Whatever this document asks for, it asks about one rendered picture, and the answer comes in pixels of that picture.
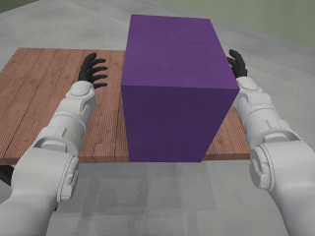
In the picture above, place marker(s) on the robot left upper arm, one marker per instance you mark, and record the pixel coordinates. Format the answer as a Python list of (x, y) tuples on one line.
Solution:
[(44, 178)]

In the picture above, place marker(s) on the left robot hand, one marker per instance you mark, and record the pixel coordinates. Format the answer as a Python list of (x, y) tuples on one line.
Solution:
[(87, 71)]

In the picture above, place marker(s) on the carton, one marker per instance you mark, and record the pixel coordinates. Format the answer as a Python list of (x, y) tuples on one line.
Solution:
[(177, 87)]

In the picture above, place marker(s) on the table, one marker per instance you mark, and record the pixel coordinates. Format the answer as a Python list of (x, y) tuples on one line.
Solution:
[(35, 80)]

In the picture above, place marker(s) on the robot right upper arm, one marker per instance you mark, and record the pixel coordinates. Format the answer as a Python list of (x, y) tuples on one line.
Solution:
[(286, 170)]

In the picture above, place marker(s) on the right robot forearm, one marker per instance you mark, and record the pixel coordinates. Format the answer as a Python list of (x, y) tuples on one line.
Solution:
[(260, 118)]

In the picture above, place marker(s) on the right robot hand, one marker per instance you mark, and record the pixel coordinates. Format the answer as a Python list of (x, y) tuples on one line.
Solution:
[(238, 65)]

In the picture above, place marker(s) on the left robot forearm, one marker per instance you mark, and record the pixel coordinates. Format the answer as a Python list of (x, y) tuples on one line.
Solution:
[(67, 126)]

